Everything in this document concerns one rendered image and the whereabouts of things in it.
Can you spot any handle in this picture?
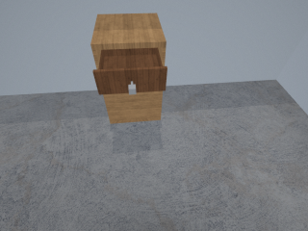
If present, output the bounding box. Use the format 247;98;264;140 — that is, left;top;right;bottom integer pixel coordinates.
128;81;137;95

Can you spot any drawer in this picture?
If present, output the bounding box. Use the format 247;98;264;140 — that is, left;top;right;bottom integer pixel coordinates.
92;47;167;95

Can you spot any cabinet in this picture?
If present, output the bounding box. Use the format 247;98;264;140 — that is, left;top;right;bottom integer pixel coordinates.
90;13;167;124

